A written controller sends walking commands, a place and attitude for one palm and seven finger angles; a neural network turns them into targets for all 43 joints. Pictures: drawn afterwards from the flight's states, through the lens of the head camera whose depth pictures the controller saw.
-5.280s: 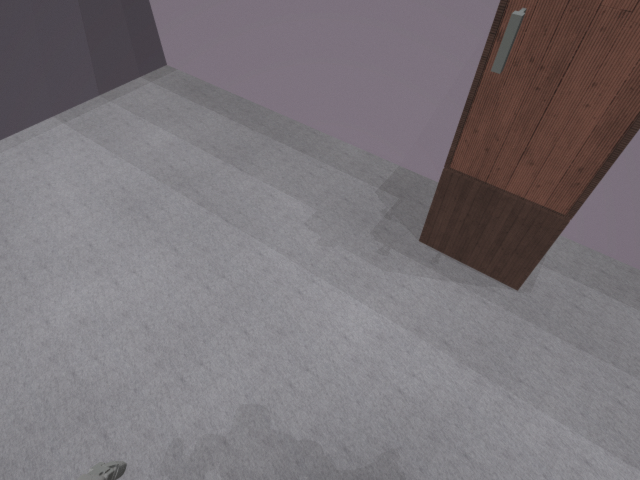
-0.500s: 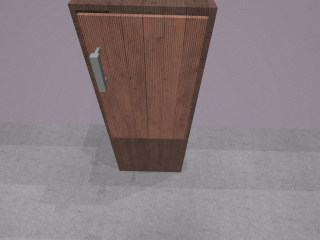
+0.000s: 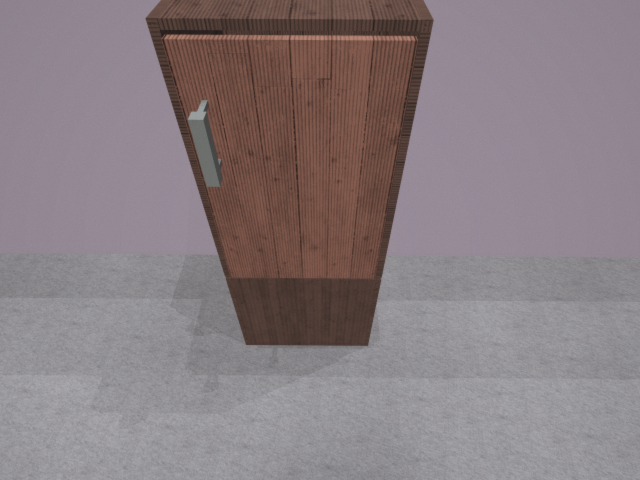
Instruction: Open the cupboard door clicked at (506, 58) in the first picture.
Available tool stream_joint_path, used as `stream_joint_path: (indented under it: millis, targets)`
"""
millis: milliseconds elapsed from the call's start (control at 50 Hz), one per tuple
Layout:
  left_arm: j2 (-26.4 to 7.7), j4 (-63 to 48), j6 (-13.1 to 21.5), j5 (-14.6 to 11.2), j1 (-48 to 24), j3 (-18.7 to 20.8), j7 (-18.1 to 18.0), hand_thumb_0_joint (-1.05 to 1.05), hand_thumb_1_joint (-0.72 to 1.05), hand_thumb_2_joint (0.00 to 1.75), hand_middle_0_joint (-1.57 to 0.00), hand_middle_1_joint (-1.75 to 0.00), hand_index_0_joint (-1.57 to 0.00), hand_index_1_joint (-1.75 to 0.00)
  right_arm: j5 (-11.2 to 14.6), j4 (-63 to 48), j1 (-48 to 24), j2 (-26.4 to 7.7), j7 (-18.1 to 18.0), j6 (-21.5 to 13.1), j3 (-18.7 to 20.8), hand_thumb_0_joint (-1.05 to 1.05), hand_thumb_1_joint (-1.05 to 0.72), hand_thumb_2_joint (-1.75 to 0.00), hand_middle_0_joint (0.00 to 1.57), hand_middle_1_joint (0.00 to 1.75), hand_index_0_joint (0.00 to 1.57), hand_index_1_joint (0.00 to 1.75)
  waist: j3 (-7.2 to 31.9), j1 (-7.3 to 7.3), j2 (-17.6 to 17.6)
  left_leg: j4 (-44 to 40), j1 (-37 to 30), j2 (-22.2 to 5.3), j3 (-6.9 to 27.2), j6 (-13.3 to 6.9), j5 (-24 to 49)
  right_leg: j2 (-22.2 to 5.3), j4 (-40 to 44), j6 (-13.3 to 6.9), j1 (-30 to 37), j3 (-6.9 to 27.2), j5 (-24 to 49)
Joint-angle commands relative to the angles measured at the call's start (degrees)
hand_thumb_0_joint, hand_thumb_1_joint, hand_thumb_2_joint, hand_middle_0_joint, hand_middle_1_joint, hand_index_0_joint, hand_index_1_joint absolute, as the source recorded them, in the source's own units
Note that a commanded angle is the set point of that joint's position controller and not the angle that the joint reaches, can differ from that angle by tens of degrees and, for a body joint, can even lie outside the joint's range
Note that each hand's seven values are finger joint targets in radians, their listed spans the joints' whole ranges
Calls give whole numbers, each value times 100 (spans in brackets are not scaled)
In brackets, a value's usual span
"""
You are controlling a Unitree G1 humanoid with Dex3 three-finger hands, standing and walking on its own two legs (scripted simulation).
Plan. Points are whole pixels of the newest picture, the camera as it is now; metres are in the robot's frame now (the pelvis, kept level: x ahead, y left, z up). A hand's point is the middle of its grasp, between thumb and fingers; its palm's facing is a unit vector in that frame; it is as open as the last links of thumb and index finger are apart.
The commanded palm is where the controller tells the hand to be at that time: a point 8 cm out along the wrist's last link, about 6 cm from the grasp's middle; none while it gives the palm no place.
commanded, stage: look again from close up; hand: left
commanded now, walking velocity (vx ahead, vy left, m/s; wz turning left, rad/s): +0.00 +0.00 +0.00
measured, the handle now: (209, 144) +0.62 +0.22 +0.09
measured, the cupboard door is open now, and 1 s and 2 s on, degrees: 0 0 0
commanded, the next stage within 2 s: shuffle to correct the standing spot in 0.36 s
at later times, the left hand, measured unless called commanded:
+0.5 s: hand out of the picture +0.04 +0.18 -0.17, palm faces +0.02 -0.98 -0.22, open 7.3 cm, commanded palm none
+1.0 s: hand out of the picture +0.08 +0.18 -0.17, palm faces +0.05 -0.97 -0.22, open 7.3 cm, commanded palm none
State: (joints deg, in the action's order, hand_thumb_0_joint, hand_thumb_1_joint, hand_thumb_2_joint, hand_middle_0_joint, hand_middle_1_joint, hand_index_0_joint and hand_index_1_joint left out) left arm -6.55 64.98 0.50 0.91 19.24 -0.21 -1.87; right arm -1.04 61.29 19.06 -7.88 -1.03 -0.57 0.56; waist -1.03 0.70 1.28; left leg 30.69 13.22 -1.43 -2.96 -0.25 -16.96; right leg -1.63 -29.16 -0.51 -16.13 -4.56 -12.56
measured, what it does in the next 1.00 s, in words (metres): shifts its weight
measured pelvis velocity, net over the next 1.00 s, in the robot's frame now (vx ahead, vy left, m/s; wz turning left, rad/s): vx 0.08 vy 0.00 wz -0.02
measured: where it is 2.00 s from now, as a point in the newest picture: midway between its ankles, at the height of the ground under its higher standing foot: outside the picture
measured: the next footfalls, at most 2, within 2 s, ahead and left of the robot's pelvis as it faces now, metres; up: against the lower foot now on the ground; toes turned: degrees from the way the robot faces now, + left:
none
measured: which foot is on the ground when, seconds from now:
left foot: down 0.00-1.00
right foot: down 0.00-1.00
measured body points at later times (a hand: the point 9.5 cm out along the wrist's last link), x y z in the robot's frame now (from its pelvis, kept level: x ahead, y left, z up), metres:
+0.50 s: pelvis +0.03 +0.00 +0.00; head +0.04 -0.01 +0.45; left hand +0.04 +0.23 -0.15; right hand +0.02 -0.21 -0.16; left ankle -0.01 +0.11 -0.74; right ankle +0.03 -0.12 -0.73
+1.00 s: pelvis +0.08 +0.00 +0.00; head +0.11 -0.01 +0.45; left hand +0.08 +0.23 -0.15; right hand +0.07 -0.22 -0.16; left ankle +0.00 +0.11 -0.73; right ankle +0.04 -0.12 -0.73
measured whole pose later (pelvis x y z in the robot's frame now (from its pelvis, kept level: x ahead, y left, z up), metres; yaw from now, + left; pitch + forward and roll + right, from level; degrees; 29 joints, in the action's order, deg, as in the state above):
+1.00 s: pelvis +0.08 +0.00 +0.00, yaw -1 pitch +0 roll +1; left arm -8.1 62.0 0.2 0.7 15.2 2.1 -2.8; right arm -0.5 62.8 15.6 -7.8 -3.3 -0.9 1.2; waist -3.7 -0.4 0.1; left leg 29.4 6.6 -0.4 -4.7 -0.4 -19.3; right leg -2.9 -34.0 0.2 -12.8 -3.3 -17.9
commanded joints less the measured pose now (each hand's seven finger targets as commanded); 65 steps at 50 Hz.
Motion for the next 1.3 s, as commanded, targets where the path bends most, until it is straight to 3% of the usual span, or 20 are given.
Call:
stream_joint_path:
  millis: [0,100,220,440,540,600,700,740,780,820,900,980,1080,1100,1120,1140,1160,1200,1240,1280]
  targets:
    - [-633,-353,120,13,141,88,-7,0,90,90,-20,-30,-20,-30,-4,-357,354,-450,-13,-124,-10,0,-90,-90,20,30,20,30,-471,-52,211,-1228,875,-473,778,-231,-398,-333,390,-187,245,438,-544]
    - [-602,-320,131,-8,169,68,3,0,90,90,-20,-30,-20,-30,8,-283,358,-504,-30,-157,-38,0,-90,-90,20,30,20,30,-548,-85,-188,-1268,668,-402,679,-216,-76,-401,485,-148,306,490,-209]
    - [-645,-327,142,-21,78,97,-13,0,90,90,-20,-30,-20,-30,8,-108,345,-532,-53,-204,-50,0,-90,-90,20,30,20,30,-318,-95,-84,-1198,281,-429,573,-194,733,-458,434,-120,492,460,373]
    - [-751,-285,140,-21,-48,126,-13,0,90,90,-20,-30,-20,-30,17,80,157,-569,-80,-199,-54,0,-90,-90,20,30,20,30,-183,-100,-94,-1109,-58,-444,430,-152,1204,-512,447,-135,641,524,915]
    - [-794,-315,88,32,40,184,54,0,90,90,-20,-30,-20,-30,-41,76,157,-520,-24,-116,-38,0,-90,-90,20,30,20,30,-525,-125,-183,-925,301,-295,342,-208,-594,-485,550,-288,271,716,-1151]
    - [-865,-345,111,42,158,241,85,0,90,90,-20,-30,-20,-30,-47,20,161,-466,-2,-127,-24,0,-90,-90,20,30,20,30,-611,-130,-418,-581,409,-159,182,-207,-611,-587,670,-416,211,943,-1462]
    - [-941,-309,176,37,375,359,76,0,90,90,-20,-30,-20,-30,-27,-19,251,-343,-17,-239,-34,0,-90,-90,20,30,20,30,-359,-112,-503,-14,348,-44,-69,-156,275,-799,366,-606,550,972,-7]
    - [-762,-355,154,30,189,320,42,0,90,90,-20,-30,-20,-30,-15,119,450,-418,-62,-279,-41,0,-90,-90,20,30,20,30,-170,-21,105,-317,-313,-351,212,-175,2009,-471,-355,-394,392,423,1294]
    - [-577,-381,147,7,105,249,-18,0,90,90,-20,-30,-20,-30,16,227,579,-633,-159,-267,2,0,-90,-90,20,30,20,30,55,-37,670,-273,-869,-754,428,-306,4635,-262,-673,-165,295,78,1341]
    - [-709,-364,144,-42,132,279,-82,0,90,90,-20,-30,-20,-30,56,156,400,-720,-225,-228,53,0,-90,-90,20,30,20,30,25,-112,473,-118,-936,-736,381,-263,5722,-304,-399,-111,469,200,1757]
    - [-826,-426,70,-25,179,327,-143,0,90,90,-20,-30,-20,-30,78,-8,220,-557,-243,-120,150,0,-90,-90,20,30,20,30,103,-117,-76,-197,-733,-530,190,-146,4502,-554,-491,-86,711,359,3196]
    - [-797,-590,5,2,103,346,-125,0,90,90,-20,-30,-20,-30,33,-103,101,-526,-214,-55,188,0,-90,-90,20,30,20,30,146,-128,-240,-286,-583,-514,143,-142,3410,-639,-411,-137,647,458,2963]
    - [-839,-759,10,1,-66,311,-104,0,90,90,-20,-30,-20,-30,8,-158,6,-520,-184,-71,152,0,-90,-90,20,30,20,30,359,-114,-200,-433,-587,-529,256,-123,2916,-637,-252,-229,698,576,2600]
    - [-1997,-1280,37,14,-306,274,-123,0,90,90,-20,-30,-20,-30,-26,-795,-357,-1497,-135,-50,295,0,-90,-90,20,30,20,30,-48,-46,-508,-543,-136,-376,515,-117,3106,-287,-324,-233,876,392,2194]
    - [-1493,-1381,72,12,-50,403,-125,0,90,90,-20,-30,-20,-30,-37,-901,-400,-1487,-127,-180,412,0,-90,-90,20,30,20,30,967,-191,-489,179,-380,-474,408,-218,3750,-473,-639,-232,927,517,2755]
    - [-1439,-1417,84,-10,20,373,-132,0,90,90,-20,-30,-20,-30,-19,-939,-335,-1215,-148,-198,414,0,-90,-90,20,30,20,30,1572,-151,-439,515,-409,-362,327,-221,3710,-663,-668,-315,1339,626,3756]
    - [-1405,-1461,71,-16,93,408,-139,0,90,90,-20,-30,-20,-30,10,-1001,-323,-1048,-154,-156,402,0,-90,-90,20,30,20,30,1501,-176,-450,676,57,-176,184,-152,2685,-915,-613,-458,1605,855,4178]
    - [-1446,-1530,3,49,145,421,-149,0,90,90,-20,-30,-20,-30,31,-1212,-606,-689,-112,-36,317,0,-90,-90,20,30,20,30,842,-239,-922,773,967,116,94,-116,-248,-1319,-302,-745,1739,1224,4365]
    - [-1525,-1657,-17,83,-129,414,-148,0,90,90,-20,-30,-20,-30,37,-1289,-678,-740,-104,21,346,0,-90,-90,20,30,20,30,391,-101,-903,488,814,77,149,-139,-392,-1289,-105,-757,1148,1164,3642]
    - [-1586,-1801,2,27,-580,387,-116,0,90,90,-20,-30,-20,-30,7,-1201,-481,-1024,-65,-13,382,0,-90,-90,20,30,20,30,305,82,-588,-23,11,-125,330,-213,990,-872,-1,-467,333,832,2113]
